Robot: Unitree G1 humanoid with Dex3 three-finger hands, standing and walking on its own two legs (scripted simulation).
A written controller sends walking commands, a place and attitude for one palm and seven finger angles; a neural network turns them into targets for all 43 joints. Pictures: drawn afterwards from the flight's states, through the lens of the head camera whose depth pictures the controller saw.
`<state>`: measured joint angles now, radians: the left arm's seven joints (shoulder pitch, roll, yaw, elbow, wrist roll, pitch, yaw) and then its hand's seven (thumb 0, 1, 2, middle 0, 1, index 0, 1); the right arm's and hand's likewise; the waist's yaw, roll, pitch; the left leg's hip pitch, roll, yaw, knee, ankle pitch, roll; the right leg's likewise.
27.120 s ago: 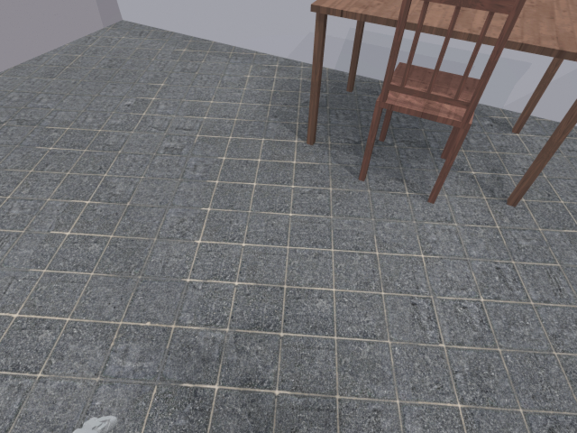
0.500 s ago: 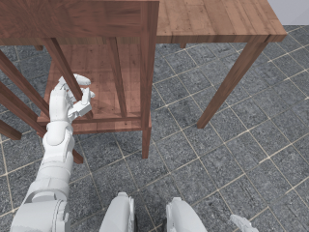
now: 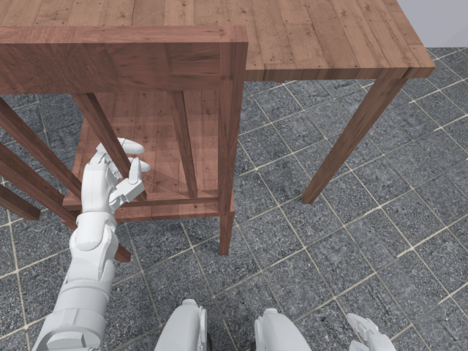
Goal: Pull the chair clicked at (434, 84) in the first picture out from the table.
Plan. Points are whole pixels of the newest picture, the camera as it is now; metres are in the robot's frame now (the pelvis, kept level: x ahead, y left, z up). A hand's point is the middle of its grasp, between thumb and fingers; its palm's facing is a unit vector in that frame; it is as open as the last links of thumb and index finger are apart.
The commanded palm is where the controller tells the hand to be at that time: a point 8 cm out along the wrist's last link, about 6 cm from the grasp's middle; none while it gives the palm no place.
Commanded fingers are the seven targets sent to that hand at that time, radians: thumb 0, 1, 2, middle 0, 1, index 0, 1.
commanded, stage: hook a spindle and tug to test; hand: left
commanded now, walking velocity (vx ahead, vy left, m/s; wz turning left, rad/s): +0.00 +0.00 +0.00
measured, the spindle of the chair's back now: (119, 158) +0.42 +0.19 +0.05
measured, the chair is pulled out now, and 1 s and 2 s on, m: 0.02 0.16 0.26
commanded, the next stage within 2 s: step backward, pulling the chair out in 0.08 s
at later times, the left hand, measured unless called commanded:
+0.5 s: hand (141, 197) +0.35 +0.15 +0.03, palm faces +0.08 -0.99 -0.15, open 4.9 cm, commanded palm +0.33 +0.20 +0.03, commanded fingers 0.00 0.90 0.90 -0.50 -1.45 -0.50 -1.45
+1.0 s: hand (153, 260) +0.26 +0.12 +0.03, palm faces +0.03 -0.99 -0.16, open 5.0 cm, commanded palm +0.25 +0.17 +0.04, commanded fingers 0.00 0.90 0.90 -0.50 -1.45 -0.50 -1.45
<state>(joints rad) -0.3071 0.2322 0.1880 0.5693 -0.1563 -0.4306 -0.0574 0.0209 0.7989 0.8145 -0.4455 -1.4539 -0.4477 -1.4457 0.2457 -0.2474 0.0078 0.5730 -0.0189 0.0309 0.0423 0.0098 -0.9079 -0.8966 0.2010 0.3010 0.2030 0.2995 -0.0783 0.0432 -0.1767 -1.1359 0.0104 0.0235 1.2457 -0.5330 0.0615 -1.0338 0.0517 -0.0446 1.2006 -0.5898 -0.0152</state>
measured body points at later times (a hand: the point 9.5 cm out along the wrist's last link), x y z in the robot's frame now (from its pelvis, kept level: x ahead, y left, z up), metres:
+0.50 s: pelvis +0.01 +0.00 +0.09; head +0.08 +0.00 +0.53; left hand +0.35 +0.20 +0.04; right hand +0.12 -0.25 -0.03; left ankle +0.02 +0.08 -0.63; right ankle -0.01 -0.12 -0.63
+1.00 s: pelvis -0.06 -0.01 +0.10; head +0.00 -0.02 +0.55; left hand +0.25 +0.17 +0.05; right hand +0.05 -0.27 -0.03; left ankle +0.02 +0.08 -0.63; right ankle -0.01 -0.12 -0.63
